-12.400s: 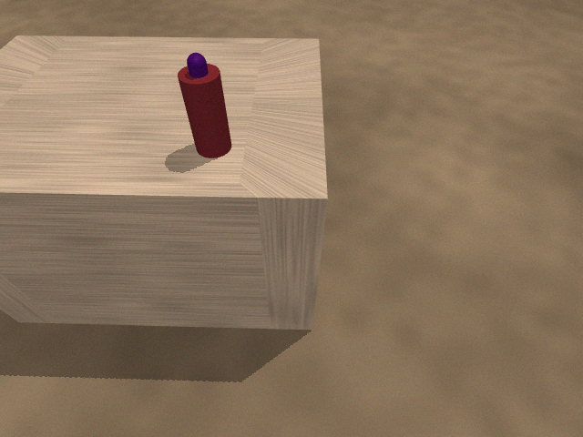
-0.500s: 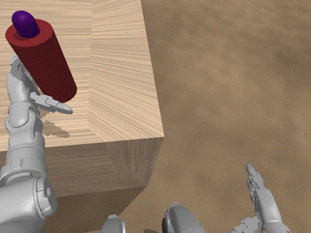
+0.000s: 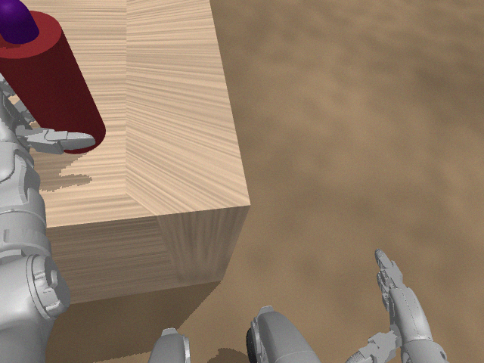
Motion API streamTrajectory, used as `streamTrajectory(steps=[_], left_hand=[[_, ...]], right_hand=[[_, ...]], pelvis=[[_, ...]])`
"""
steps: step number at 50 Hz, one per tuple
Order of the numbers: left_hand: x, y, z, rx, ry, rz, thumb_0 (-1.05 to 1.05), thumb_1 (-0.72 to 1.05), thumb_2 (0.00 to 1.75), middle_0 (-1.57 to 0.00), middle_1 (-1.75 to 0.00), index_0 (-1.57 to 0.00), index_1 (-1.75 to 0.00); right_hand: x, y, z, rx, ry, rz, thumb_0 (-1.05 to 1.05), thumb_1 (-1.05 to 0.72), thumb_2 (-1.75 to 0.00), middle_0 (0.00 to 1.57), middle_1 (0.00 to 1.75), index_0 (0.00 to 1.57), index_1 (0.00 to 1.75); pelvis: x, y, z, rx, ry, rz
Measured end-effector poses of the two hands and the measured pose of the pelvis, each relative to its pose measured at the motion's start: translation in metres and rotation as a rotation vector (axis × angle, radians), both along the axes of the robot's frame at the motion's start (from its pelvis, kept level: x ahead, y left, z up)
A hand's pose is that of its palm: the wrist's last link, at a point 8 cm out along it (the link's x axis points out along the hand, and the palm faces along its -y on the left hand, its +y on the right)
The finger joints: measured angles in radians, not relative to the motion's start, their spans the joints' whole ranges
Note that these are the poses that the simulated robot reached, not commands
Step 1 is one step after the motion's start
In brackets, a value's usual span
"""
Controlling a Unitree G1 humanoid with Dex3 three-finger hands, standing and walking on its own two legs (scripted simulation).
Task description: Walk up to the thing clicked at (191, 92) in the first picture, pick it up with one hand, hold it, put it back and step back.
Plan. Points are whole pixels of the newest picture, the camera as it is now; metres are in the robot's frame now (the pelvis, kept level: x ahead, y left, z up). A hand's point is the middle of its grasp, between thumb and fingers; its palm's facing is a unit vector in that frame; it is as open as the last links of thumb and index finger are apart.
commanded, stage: close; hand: left
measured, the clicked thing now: (49, 82) +0.52 +0.22 +0.12
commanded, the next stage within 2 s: settle in 0.14 s
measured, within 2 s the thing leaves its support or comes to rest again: leaves its support in 0.66 s
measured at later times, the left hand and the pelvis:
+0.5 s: hand (56, 111) +0.50 +0.22 +0.08, palm faces +0.17 -0.99 -0.01, open 11.7 cm; pelvis +0.01 +0.00 +0.01, yaw +0 degrees
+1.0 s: hand (48, 93) +0.50 +0.21 +0.12, palm faces +0.17 -0.99 -0.02, open 11.7 cm; pelvis +0.01 +0.00 +0.02, yaw +0 degrees
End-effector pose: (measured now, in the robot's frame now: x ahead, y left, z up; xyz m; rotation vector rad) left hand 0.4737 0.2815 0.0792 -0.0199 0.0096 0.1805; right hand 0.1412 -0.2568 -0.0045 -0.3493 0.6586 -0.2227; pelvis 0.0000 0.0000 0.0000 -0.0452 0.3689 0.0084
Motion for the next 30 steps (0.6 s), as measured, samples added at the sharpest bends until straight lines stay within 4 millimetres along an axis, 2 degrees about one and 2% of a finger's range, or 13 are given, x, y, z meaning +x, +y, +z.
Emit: streamTrajectory(steps=[5, 18, 30], left_hand=[[0.0, -0.001, 0.005, 0.007, -0.001, -0.009, -0.01, -0.34, 0.39, -0.79, -0.62, -0.83, -0.6], [-0.003, -0.008, 0.005, 0.01, 0.001, -0.003, -0.01, -0.54, 0.75, -0.73, -0.88, -0.76, -0.88], [-0.005, -0.016, 0.01, 0.034, 0.043, -0.021, -0.01, -0.61, 0.87, -0.68, -1.02, -0.71, -1.02]], right_hand=[[-0.001, 0.004, -0.002, 0.018, 0.004, -0.002, -0.01, 0.5, -0.05, 0.05, 0.05, 0.05, 0.05], [0.007, 0.003, 0.001, 0.021, -0.004, 0.004, -0.01, 0.52, -0.05, 0.06, 0.05, 0.05, 0.05], [0.014, 0.003, 0.0, 0.047, 0.013, -0.006, -0.01, 0.52, -0.06, 0.06, 0.05, 0.05, 0.05]], pelvis=[[0.001, 0.001, 0.001, -0.002, -0.001, -0.001], [0.006, 0.002, 0.003, 0.003, -0.009, -0.001], [0.012, -0.001, 0.011, 0.006, -0.033, 0.001]])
